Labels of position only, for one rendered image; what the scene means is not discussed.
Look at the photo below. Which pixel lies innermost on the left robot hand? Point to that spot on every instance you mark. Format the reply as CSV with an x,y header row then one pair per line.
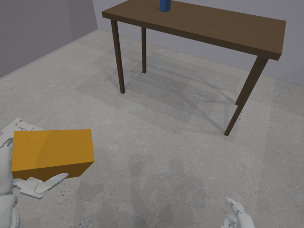
x,y
31,187

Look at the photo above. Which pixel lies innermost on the table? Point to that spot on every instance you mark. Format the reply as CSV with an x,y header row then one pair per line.
x,y
256,35

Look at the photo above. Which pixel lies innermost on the right robot hand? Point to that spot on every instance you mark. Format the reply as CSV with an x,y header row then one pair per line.
x,y
243,220

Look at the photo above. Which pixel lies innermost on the sponge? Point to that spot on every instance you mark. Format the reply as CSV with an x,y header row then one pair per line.
x,y
45,154

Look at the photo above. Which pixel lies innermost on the left robot forearm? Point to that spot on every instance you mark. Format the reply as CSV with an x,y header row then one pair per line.
x,y
9,217

